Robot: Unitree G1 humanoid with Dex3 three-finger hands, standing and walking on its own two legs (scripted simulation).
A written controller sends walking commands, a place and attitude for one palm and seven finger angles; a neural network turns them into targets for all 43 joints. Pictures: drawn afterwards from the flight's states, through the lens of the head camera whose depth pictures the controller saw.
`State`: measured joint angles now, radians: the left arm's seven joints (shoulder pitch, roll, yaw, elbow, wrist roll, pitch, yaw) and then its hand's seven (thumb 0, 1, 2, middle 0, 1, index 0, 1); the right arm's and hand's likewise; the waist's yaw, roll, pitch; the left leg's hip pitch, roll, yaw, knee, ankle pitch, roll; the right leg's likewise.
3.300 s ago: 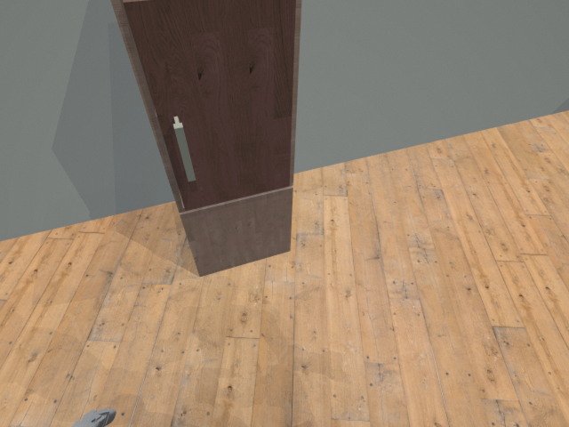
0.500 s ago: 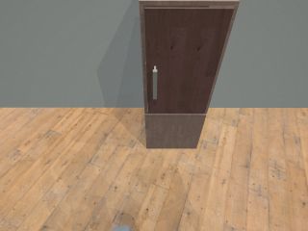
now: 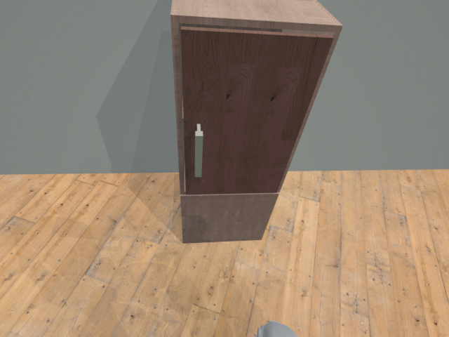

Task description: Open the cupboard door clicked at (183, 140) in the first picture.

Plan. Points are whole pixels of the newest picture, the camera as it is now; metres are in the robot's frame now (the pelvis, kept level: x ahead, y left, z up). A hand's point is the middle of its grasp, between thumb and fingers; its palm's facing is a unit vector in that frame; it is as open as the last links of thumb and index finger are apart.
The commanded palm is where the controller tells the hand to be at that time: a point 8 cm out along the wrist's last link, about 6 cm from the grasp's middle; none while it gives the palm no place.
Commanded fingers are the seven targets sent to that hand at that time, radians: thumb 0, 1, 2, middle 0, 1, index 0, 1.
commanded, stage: take the last steps up to it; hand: left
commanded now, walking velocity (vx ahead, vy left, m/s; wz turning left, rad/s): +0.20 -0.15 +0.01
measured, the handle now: (198, 151) +0.64 +0.11 -0.10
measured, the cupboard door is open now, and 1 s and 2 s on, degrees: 0 0 0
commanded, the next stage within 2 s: come to a stop and stand still in 0.10 s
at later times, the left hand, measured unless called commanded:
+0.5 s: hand (181, 310) +0.21 +0.09 -0.16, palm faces +0.09 -0.96 -0.26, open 7.2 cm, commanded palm none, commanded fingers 0.00 0.90 0.90 -0.20 -0.30 -0.20 -0.30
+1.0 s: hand out of the picture +0.03 +0.19 -0.18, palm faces +0.16 -0.97 -0.20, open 7.4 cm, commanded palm none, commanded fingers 0.00 0.90 0.90 -0.20 -0.30 -0.20 -0.30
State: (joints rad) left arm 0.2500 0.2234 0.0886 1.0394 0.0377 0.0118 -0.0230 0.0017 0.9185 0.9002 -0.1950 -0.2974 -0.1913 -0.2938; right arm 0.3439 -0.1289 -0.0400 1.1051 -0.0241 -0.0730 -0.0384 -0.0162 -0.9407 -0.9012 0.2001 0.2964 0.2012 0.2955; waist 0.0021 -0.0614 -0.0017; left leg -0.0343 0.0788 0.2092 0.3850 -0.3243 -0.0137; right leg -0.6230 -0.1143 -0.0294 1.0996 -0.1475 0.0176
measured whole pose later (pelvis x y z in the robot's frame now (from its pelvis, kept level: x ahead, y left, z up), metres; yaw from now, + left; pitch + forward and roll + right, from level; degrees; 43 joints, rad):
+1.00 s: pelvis +0.05 -0.01 +0.00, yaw +4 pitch +0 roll -2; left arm 0.29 0.22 0.07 1.06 0.03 0.07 0.02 0.00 0.91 0.90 -0.20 -0.30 -0.20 -0.29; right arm 0.32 -0.13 -0.01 1.07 -0.02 0.05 -0.03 0.00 -0.91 -0.90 0.20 0.30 0.20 0.30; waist 0.02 -0.04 -0.01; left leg -0.13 -0.01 0.04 0.41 -0.29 0.05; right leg -0.49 -0.01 0.01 0.90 -0.31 0.02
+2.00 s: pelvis -0.01 -0.02 +0.00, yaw +2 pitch -2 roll +0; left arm 0.35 0.09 -0.01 1.18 0.01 -0.01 0.04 0.00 0.91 0.90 -0.20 -0.30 -0.20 -0.29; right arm 0.30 -0.11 0.00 1.17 -0.01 0.00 -0.04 0.00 -0.91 -0.90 0.20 0.30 0.20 0.30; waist 0.00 0.00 0.02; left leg -0.16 -0.03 0.09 0.37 -0.18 0.05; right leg -0.14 0.02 -0.03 0.39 -0.23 -0.03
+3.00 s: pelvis -0.01 -0.03 +0.00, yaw +4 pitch +0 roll +0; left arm 0.36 0.16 0.02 1.08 0.03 0.05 -0.02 0.00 0.91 0.90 -0.20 -0.30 -0.20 -0.29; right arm 0.35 -0.17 -0.04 1.11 -0.03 0.00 -0.02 0.00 -0.91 -0.90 0.20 0.30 0.20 0.30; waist -0.03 -0.01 0.01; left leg -0.20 -0.02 0.06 0.40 -0.20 0.05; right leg -0.35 -0.04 -0.03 0.74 -0.38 -0.01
